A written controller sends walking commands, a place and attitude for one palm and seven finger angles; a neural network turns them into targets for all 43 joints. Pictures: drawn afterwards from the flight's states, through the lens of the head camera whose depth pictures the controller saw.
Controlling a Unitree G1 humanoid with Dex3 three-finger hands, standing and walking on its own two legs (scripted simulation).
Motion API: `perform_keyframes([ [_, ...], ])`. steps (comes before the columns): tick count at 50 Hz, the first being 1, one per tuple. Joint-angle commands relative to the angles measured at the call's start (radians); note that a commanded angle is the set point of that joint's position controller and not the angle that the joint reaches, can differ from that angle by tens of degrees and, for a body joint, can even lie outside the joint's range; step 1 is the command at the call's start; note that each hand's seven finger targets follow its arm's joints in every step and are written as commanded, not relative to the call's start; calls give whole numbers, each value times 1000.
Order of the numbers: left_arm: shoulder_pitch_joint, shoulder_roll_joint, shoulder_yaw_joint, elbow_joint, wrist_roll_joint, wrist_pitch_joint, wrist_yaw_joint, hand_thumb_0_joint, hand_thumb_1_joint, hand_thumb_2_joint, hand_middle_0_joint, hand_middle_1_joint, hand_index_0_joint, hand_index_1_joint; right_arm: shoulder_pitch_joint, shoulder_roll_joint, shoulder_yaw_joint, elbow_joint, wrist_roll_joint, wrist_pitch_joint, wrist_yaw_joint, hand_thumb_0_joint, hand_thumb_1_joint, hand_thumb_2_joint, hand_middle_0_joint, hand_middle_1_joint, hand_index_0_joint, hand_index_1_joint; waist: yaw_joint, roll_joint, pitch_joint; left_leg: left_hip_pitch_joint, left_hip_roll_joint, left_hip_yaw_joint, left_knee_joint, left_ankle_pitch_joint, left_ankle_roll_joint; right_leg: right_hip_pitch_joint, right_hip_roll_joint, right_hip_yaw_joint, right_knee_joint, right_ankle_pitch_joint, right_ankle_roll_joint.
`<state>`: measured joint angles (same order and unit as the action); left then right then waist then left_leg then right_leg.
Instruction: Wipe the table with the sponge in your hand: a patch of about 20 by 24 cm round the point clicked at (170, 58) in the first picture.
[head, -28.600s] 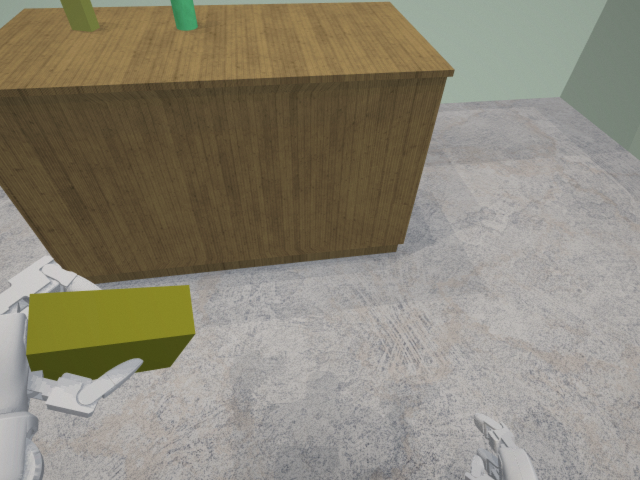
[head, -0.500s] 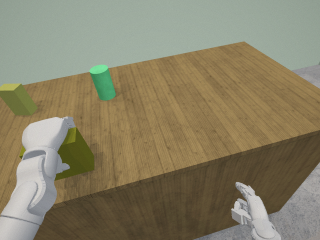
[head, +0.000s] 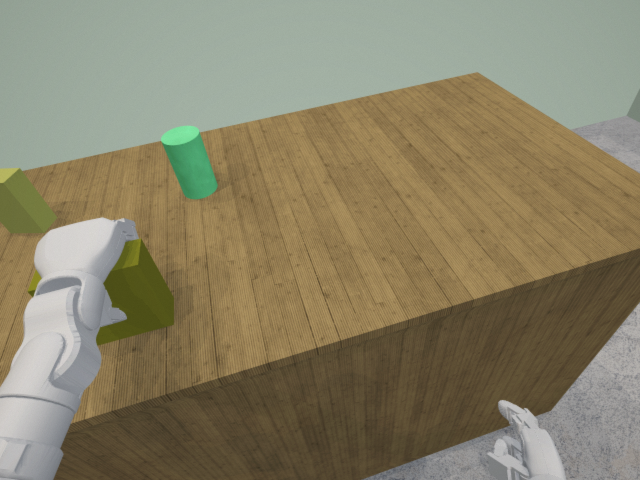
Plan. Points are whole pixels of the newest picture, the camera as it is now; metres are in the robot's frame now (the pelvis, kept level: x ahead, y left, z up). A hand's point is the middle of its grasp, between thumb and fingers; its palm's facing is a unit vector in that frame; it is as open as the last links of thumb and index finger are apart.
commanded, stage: wipe forward along the first lane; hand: left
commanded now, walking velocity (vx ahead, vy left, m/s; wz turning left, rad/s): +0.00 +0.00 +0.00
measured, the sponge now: (117, 305) +0.29 +0.32 +0.08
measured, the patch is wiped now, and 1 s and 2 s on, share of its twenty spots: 0.20 0.30 0.45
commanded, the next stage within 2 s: slide across to the middle lane in 0.88 s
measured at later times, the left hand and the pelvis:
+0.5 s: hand (117, 243) +0.35 +0.33 +0.13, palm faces -0.07 +0.01 -1.00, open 9.5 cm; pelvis +0.00 +0.00 +0.00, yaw +0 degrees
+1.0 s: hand (123, 219) +0.40 +0.35 +0.13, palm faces -0.11 +0.01 -0.99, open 9.5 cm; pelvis +0.01 +0.02 +0.00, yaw -1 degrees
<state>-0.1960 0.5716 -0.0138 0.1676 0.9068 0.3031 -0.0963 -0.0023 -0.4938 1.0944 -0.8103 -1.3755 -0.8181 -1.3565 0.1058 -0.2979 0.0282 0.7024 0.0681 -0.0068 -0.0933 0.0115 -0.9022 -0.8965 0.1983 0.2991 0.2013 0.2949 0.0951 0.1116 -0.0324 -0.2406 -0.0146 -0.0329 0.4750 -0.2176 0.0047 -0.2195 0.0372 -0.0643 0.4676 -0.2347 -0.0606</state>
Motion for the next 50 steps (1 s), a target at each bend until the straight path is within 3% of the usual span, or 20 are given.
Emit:
perform_keyframes([
  [1, -342, 190, 39, -1, 32, -8, 28, 0, 100, 1300, -1200, -1600, -1200, -1600, -161, -96, -26, -171, 5, -52, -16, 0, -900, -900, 200, 300, 200, 300, -36, -137, -119, 28, -36, -8, -44, 31, 43, -14, -34, 91, -132, 6, 7],
  [3, -355, 212, 49, 77, 41, -10, 25, 0, 100, 1300, -1200, -1600, -1200, -1600, -143, -103, -28, -154, 8, -43, -18, 0, -900, -900, 200, 300, 200, 300, -41, -162, -102, 13, -35, -6, -45, 11, 42, -27, -34, 91, -139, -17, 13],
  [5, -408, 230, 50, 90, 47, -21, 20, 0, 100, 1300, -1200, -1600, -1200, -1600, -146, -102, -26, -160, 14, -43, -18, 0, -900, -900, 200, 300, 200, 300, -45, -126, -108, 14, -34, -9, -49, -3, 42, -41, -32, 100, -138, -30, 7],
  [7, -418, 223, 40, 168, 57, -25, 15, 0, 100, 1300, -1200, -1600, -1200, -1600, -114, -107, -29, -152, 13, -37, -17, 0, -900, -900, 200, 300, 200, 300, -51, -162, -115, -6, -34, -6, -41, 3, 43, -33, -34, 90, -132, -15, 12],
  [9, -442, 222, 29, 193, 68, -37, 9, 0, 100, 1300, -1200, -1600, -1200, -1600, -104, -110, -30, -154, 12, -25, -14, 0, -900, -900, 200, 300, 200, 300, -52, -151, -120, -15, -35, -5, -41, 11, 43, -31, -32, 82, -125, 3, 12],
  [10, -452, 267, 66, 187, 67, -48, 10, 0, 100, 1300, -1200, -1600, -1200, -1600, -108, -111, -31, -160, 15, -29, -13, 0, -900, -900, 200, 300, 200, 300, -46, -121, -140, -10, -33, -8, -38, 13, 45, -26, -31, 99, -123, -1, 6],
  [11, -468, 232, 33, 205, 74, -52, 8, 0, 100, 1300, -1200, -1600, -1200, -1600, -93, -109, -32, -163, 11, -25, -13, 0, -900, -900, 200, 300, 200, 300, -51, -134, -150, -15, -37, -7, -32, 19, 47, -18, -32, 85, -119, 11, 6],
  [15, -517, 282, 74, 237, 69, -82, 14, 0, 100, 1300, -1200, -1600, -1200, -1600, -77, -117, -35, -161, 16, -16, -12, 0, -900, -900, 200, 300, 200, 300, -58, -128, -141, -30, -32, -8, -31, 21, 48, -34, -31, 93, -117, 21, 5],
  [16, -513, 255, 52, 267, 74, -84, 16, 0, 100, 1300, -1200, -1600, -1200, -1600, -59, -117, -38, -158, 12, -14, -12, 0, -900, -900, 200, 300, 200, 300, -59, -145, -149, -33, -34, -5, -28, 26, 50, -25, -31, 83, -114, 29, 7],
  [18, -480, 273, 74, 289, 76, -93, 21, 0, 100, 1300, -1200, -1600, -1200, -1600, -46, -121, -45, -155, 12, -7, -8, 0, -900, -900, 200, 300, 200, 300, -52, -145, -158, -34, -34, -3, -23, 41, 50, -20, -30, 83, -109, 55, 8],
  [20, -538, 288, 81, 274, 69, -106, 26, 0, 100, 1300, -1200, -1600, -1200, -1600, -53, -121, -44, -157, 17, -7, -8, 0, -900, -900, 200, 300, 200, 300, -58, -133, -165, -36, -31, -5, -28, 39, 50, -28, -31, 90, -109, 52, 5],
  [26, -545, 279, 71, 332, 73, -111, 41, 0, 100, 1300, -1200, -1600, -1200, -1600, -21, -129, -55, -147, 16, 6, -5, 0, -900, -900, 200, 300, 200, 300, -66, -156, -178, -48, -31, 1, -22, 50, 54, -17, -30, 87, -105, 78, 9],
  [30, -597, 315, 88, 360, 80, -120, 44, 0, 100, 1300, -1200, -1600, -1200, -1600, -14, -133, -54, -140, 20, 9, -6, 0, -900, -900, 200, 300, 200, 300, -67, -137, -183, -52, -30, -4, -35, 48, 53, -28, -27, 88, -106, 68, 5],
  [33, -639, 288, 46, 416, 95, -120, 44, 0, 100, 1300, -1200, -1600, -1200, -1600, 8, -132, -54, -129, 22, 14, -5, 0, -900, -900, 200, 300, 200, 300, -83, -135, -169, -55, -30, 1, -34, 34, 55, -47, -28, 79, -112, 50, 10],
  [35, -689, 312, 62, 416, 99, -131, 45, 0, 100, 1300, -1200, -1600, -1200, -1600, 8, -134, -54, -130, 23, 11, -7, 0, -900, -900, 200, 300, 200, 300, -84, -119, -181, -44, -26, -7, -45, 35, 54, -59, -24, 76, -112, 41, 3],
  [36, -687, 281, 36, 432, 103, -134, 46, 0, 100, 1300, -1200, -1600, -1200, -1600, 24, -132, -58, -130, 21, 12, -7, 0, -900, -900, 200, 300, 200, 300, -87, -129, -200, -34, -28, -5, -36, 46, 58, -53, -22, 70, -108, 52, 5],
  [41, -723, 284, 35, 473, 108, -151, 53, 0, 100, 1300, -1200, -1600, -1200, -1600, 41, -134, -58, -125, 21, 18, -3, 0, -900, -900, 200, 300, 200, 300, -93, -127, -205, -31, -24, -5, -37, 67, 58, -58, -21, 67, -108, 78, 3],
  [43, -752, 325, 61, 512, 115, -154, 58, 0, 100, 1300, -1200, -1600, -1200, -1600, 57, -138, -58, -114, 21, 21, -3, 0, -900, -900, 200, 300, 200, 300, -96, -145, -207, -42, -23, -5, -36, 65, 58, -57, -22, 68, -108, 80, 6],
  [45, -790, 344, 73, 507, 118, -167, 58, 0, 100, 1300, -1200, -1600, -1200, -1600, 56, -138, -57, -115, 21, 19, -4, 0, -900, -900, 200, 300, 200, 300, -93, -120, -227, -35, -23, -7, -39, 90, 57, -50, -23, 73, -105, 108, -1],
  [50, -770, 323, 59, 502, 128, -177, 54, 0, 100, 1300, -1200, -1600, -1200, -1600, 63, -136, -60, -124, 18, 28, 5, 0, -900, -900, 200, 300, 200, 300, -89, -106, -264, -19, -20, -6, -34, 152, 57, -29, -23, 68, -95, 175, -5],
])
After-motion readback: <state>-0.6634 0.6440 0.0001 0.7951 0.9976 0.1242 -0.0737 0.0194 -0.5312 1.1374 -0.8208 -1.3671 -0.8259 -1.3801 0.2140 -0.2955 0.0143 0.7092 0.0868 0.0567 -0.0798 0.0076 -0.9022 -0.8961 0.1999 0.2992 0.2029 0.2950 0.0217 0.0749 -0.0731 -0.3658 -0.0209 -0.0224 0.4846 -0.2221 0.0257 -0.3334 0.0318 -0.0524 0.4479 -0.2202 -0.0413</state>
